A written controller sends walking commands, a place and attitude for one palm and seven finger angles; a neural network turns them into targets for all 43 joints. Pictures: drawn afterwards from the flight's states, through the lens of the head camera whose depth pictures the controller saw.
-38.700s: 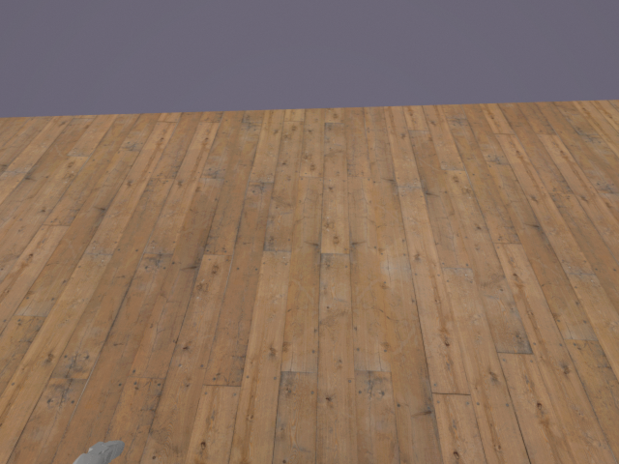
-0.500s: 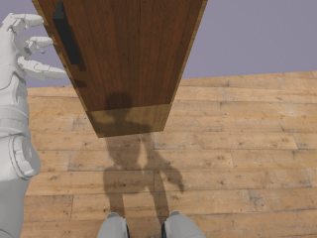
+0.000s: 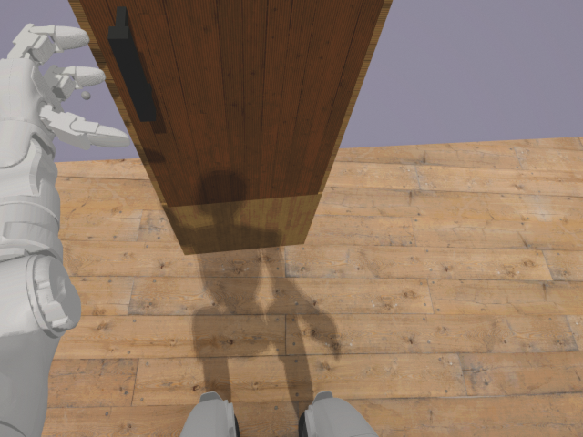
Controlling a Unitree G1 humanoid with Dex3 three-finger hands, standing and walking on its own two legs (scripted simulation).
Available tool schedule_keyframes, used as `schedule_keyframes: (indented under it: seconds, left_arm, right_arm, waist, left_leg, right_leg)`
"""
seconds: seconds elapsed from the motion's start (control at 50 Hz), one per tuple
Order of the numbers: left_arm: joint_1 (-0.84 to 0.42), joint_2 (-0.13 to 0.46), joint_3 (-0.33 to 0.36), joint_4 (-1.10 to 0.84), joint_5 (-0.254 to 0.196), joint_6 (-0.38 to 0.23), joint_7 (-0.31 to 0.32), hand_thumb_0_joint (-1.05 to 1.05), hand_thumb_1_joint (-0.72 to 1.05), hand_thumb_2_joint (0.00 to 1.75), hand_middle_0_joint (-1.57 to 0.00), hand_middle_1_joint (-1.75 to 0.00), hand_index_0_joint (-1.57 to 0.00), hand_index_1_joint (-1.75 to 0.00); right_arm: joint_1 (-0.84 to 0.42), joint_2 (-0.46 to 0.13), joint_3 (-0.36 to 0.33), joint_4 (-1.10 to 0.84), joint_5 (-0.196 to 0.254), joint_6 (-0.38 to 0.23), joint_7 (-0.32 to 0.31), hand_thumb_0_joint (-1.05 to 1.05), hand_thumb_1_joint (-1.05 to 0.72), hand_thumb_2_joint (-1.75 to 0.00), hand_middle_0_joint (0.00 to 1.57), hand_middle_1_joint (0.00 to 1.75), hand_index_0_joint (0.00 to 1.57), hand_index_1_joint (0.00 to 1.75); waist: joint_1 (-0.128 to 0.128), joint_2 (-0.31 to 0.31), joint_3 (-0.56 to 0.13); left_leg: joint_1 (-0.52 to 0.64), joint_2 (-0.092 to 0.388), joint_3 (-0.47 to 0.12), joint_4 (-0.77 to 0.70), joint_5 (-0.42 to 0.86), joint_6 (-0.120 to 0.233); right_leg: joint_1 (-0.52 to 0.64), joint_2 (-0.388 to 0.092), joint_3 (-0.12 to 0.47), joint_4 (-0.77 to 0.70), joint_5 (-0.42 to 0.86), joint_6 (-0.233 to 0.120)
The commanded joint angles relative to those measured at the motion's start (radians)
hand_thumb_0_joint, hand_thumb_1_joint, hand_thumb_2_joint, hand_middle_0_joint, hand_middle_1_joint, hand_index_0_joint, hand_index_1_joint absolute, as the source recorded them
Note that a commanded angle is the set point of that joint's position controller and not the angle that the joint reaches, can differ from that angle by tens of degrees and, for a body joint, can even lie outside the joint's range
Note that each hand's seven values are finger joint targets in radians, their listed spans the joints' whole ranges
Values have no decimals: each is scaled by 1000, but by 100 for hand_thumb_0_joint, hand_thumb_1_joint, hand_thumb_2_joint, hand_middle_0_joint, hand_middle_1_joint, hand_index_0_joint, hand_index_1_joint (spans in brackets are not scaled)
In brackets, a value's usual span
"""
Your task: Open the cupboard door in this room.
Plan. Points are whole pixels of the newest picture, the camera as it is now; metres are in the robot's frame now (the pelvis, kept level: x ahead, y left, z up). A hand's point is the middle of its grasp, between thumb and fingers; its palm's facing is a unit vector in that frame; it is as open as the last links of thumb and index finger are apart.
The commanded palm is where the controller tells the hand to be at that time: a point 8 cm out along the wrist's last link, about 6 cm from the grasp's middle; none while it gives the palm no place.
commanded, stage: slide the fingers in behind the handle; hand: left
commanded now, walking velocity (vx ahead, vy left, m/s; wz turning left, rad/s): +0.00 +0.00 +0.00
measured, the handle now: (135, 68) +0.58 +0.16 +0.10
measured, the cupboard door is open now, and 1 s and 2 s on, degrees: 1 1 1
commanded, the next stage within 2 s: close the thumb around the handle in 1.48 s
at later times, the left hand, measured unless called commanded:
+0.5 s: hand (120, 96) +0.53 +0.17 +0.10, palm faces +0.04 -1.00 -0.01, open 14.0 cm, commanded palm +0.51 +0.21 +0.10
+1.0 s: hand (153, 95) +0.54 +0.13 +0.10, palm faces +0.03 -1.00 -0.02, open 14.0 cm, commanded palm +0.51 +0.17 +0.10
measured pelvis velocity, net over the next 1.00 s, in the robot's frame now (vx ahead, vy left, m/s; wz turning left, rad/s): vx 0.00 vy -0.01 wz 0.02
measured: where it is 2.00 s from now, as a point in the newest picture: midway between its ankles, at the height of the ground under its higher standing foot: outside the picture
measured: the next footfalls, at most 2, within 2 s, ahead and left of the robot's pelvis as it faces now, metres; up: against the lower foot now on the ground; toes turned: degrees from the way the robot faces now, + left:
none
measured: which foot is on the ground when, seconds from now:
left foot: down 0.00-1.00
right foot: down 0.00-1.00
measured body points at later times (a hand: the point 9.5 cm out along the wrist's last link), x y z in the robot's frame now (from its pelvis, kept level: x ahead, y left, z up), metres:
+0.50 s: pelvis +0.00 -0.01 +0.00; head +0.12 +0.01 +0.43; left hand +0.52 +0.22 +0.11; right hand -0.02 -0.27 -0.11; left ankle +0.02 +0.10 -0.68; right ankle -0.02 -0.14 -0.68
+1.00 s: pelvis +0.00 -0.01 +0.00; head +0.12 +0.00 +0.43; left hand +0.53 +0.19 +0.10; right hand -0.03 -0.27 -0.12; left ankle +0.02 +0.10 -0.68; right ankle -0.02 -0.14 -0.68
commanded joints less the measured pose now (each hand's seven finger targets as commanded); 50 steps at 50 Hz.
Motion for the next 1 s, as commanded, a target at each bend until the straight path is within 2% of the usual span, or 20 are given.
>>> schedule_keyframes:
  seconds: [0.0, 0.06, 0.1, 0.22, 0.3, 0.34, 0.4, 0.44, 0.48, 0.52, 0.56, 0.6, 0.68, 0.76, 0.78, 0.8, 0.84, 0.86, 0.9, 0.98]
  left_arm:
    - [-494, 192, -3, -209, -20, -48, 20, 0, -50, 30, -30, -120, -30, -120]
    - [-484, 202, 11, -209, -8, -60, 44, 0, -50, 30, -30, -120, -30, -120]
    - [-469, 200, 12, -226, -2, -75, 54, 0, -50, 30, -30, -120, -30, -120]
    - [-472, 169, -6, -188, 2, -68, 71, 0, -50, 30, -30, -120, -30, -120]
    - [-484, 194, 22, -213, 1, -77, 82, 0, -50, 30, -30, -120, -30, -120]
    - [-470, 179, 5, -200, 8, -79, 81, 0, -50, 30, -30, -120, -30, -120]
    - [-481, 157, -6, -208, 3, -83, 84, 0, -50, 30, -30, -120, -30, -120]
    - [-485, 144, -15, -199, 1, -76, 86, 0, -50, 30, -30, -120, -30, -120]
    - [-494, 151, -6, -164, -2, -69, 90, 0, -50, 30, -30, -120, -30, -120]
    - [-519, 152, -18, -172, 6, -69, 95, 0, -50, 30, -30, -120, -30, -120]
    - [-538, 175, -1, -213, 9, -81, 100, 0, -50, 30, -30, -120, -30, -120]
    - [-520, 147, -11, -227, 8, -96, 102, 0, -50, 30, -30, -120, -30, -120]
    - [-546, 72, -60, -238, 0, -94, 108, 0, -50, 30, -30, -120, -30, -120]
    - [-543, 78, -58, -167, 11, -62, 135, 0, -50, 30, -30, -120, -30, -120]
    - [-574, 74, -58, -191, 14, -70, 146, 0, -50, 30, -30, -120, -30, -120]
    - [-577, 85, -50, -212, 22, -78, 157, 0, -50, 30, -30, -120, -30, -120]
    - [-566, 42, -77, -242, 27, -96, 171, 0, -50, 30, -30, -120, -30, -120]
    - [-552, 11, -95, -234, 29, -98, 172, 0, -50, 30, -30, -120, -30, -120]
    - [-560, 23, -83, -213, 25, -101, 176, 0, -50, 30, -30, -120, -30, -120]
    - [-561, 21, -70, -216, 22, -94, 192, 0, -50, 30, -30, -120, -30, -120]
  right_arm:
    - [189, -197, -73, -28, -2, -7, -16, 0, -90, -90, 20, 30, 20, 30]
    - [185, -192, -72, -30, -6, -13, -12, 0, -90, -90, 20, 30, 20, 30]
    - [180, -188, -72, -37, -7, -15, -8, 0, -90, -90, 20, 30, 20, 30]
    - [170, -188, -72, -41, -4, -15, -6, 0, -90, -90, 20, 30, 20, 30]
    - [173, -186, -72, -45, -7, -20, -7, 0, -90, -90, 20, 30, 20, 30]
    - [168, -181, -70, -47, -4, -21, -5, 0, -90, -90, 20, 30, 20, 30]
    - [169, -181, -74, -43, -5, -22, -4, 0, -90, -90, 20, 30, 20, 30]
    - [169, -181, -73, -41, -4, -22, -4, 0, -90, -90, 20, 30, 20, 30]
    - [173, -183, -71, -35, -4, -25, -8, 0, -90, -90, 20, 30, 20, 30]
    - [171, -183, -71, -34, -4, -27, -9, 0, -90, -90, 20, 30, 20, 30]
    - [176, -183, -72, -33, -8, -31, -8, 0, -90, -90, 20, 30, 20, 30]
    - [177, -178, -76, -31, -11, -34, -4, 0, -90, -90, 20, 30, 20, 30]
    - [180, -177, -81, -22, -11, -34, 1, 0, -90, -90, 20, 30, 20, 30]
    - [178, -181, -77, -17, -10, -32, 0, 0, -90, -90, 20, 30, 20, 30]
    - [180, -180, -78, -15, -13, -35, -1, 0, -90, -90, 20, 30, 20, 30]
    - [182, -179, -78, -18, -16, -37, 1, 0, -90, -90, 20, 30, 20, 30]
    - [181, -172, -81, -21, -22, -40, 10, 0, -90, -90, 20, 30, 20, 30]
    - [176, -169, -84, -20, -23, -42, 14, 0, -90, -90, 20, 30, 20, 30]
    - [182, -174, -85, -14, -21, -39, 14, 0, -90, -90, 20, 30, 20, 30]
    - [182, -173, -85, -18, -21, -38, 16, 0, -90, -90, 20, 30, 20, 30]
  waist:
    - [-32, 145, -459]
    - [-23, 137, -465]
    - [-13, 164, -493]
    - [-26, 114, -453]
    - [-17, 106, -497]
    - [-15, 107, -473]
    - [-20, 106, -487]
    - [-23, 105, -474]
    - [-36, 69, -435]
    - [-40, 84, -449]
    - [-28, 115, -491]
    - [-23, 132, -536]
    - [-39, 138, -513]
    - [-49, 90, -436]
    - [-51, 107, -451]
    - [-38, 128, -486]
    - [-35, 149, -525]
    - [-41, 143, -516]
    - [-47, 93, -499]
    - [-35, 108, -510]
  left_leg:
    - [545, -19, -73, -76, 449, -4]
    - [528, -23, -68, -73, 442, -3]
    - [543, -26, -65, -69, 475, -6]
    - [501, -26, -58, -71, 413, -1]
    - [491, -33, -51, -65, 430, 4]
    - [471, -34, -47, -68, 414, 2]
    - [483, -35, -48, -64, 413, 3]
    - [472, -35, -46, -67, 395, 3]
    - [431, -37, -41, -66, 362, 10]
    - [429, -38, -40, -64, 353, 10]
    - [453, -37, -44, -63, 376, 6]
    - [492, -37, -47, -52, 420, 4]
    - [526, -33, -57, -59, 428, 1]
    - [447, -36, -53, -69, 346, 4]
    - [467, -36, -54, -66, 360, 5]
    - [489, -36, -59, -66, 384, 1]
    - [528, -35, -59, -58, 433, -4]
    - [529, -36, -56, -53, 429, -3]
    - [500, -36, -58, -56, 418, 0]
    - [496, -42, -52, -60, 417, 0]
  right_leg:
    - [13, 41, -25, -86, 326, -28]
    - [34, 38, -22, -81, 330, -29]
    - [44, 38, -19, -71, 357, -30]
    - [41, 36, -16, -76, 329, -27]
    - [88, 35, -8, -69, 372, -25]
    - [89, 34, -7, -69, 366, -25]
    - [84, 35, -6, -71, 365, -25]
    - [80, 34, -6, -74, 351, -25]
    - [82, 34, -1, -81, 338, -23]
    - [78, 30, 3, -81, 335, -20]
    - [91, 29, 1, -71, 347, -24]
    - [84, 32, -1, -63, 372, -26]
    - [50, 35, -12, -66, 356, -29]
    - [39, 31, -10, -78, 304, -24]
    - [32, 29, -8, -75, 308, -26]
    - [38, 28, -10, -67, 318, -28]
    - [37, 30, -12, -58, 348, -29]
    - [27, 30, -14, -61, 348, -29]
    - [48, 32, -13, -61, 358, -27]
    - [63, 30, -11, -58, 365, -30]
